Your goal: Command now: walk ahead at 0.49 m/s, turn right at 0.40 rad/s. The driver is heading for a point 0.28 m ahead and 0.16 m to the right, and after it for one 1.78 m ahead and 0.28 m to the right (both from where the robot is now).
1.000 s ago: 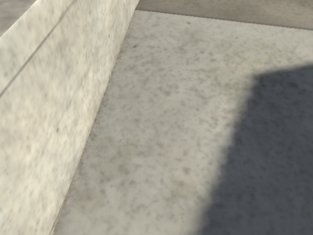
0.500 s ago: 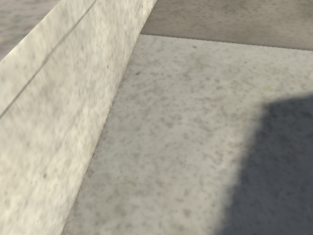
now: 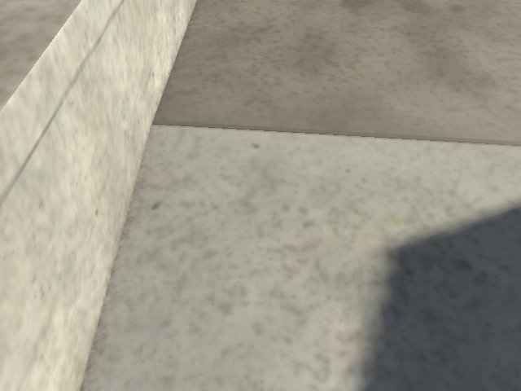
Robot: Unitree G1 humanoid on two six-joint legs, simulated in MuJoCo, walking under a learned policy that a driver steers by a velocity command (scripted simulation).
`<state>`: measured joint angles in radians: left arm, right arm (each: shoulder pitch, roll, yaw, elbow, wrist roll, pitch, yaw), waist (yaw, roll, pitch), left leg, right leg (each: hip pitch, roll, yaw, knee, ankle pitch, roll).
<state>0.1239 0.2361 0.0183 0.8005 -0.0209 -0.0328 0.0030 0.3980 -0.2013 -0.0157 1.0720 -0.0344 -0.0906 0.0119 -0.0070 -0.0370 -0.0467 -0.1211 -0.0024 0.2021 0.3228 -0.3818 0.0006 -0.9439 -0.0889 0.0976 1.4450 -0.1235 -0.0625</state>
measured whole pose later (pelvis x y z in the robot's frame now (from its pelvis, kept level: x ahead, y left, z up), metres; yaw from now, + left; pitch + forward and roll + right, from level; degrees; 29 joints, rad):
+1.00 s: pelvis +0.62 -0.15 +0.11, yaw -20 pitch +2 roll +1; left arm 0.12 0.23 0.02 0.69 -0.02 -0.07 -0.01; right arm 0.40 -0.23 -0.03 0.89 -0.02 -0.09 0.02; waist -0.03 -0.04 -0.02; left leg -0.25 -0.06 0.10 0.39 -0.34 0.12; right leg -0.74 -0.07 0.07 1.42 -0.19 -0.06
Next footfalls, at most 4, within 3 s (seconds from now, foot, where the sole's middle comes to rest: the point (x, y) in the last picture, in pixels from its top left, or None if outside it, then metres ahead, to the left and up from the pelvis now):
0.26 right None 0.32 -0.16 -0.72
0.76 left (303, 314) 0.71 -0.10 -0.66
1.28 right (408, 244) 0.91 -0.41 -0.62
1.82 left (343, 147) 1.27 -0.26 -0.56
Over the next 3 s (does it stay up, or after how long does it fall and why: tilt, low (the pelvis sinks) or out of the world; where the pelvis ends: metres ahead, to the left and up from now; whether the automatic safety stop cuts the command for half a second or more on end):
stays up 1.66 -0.39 0.20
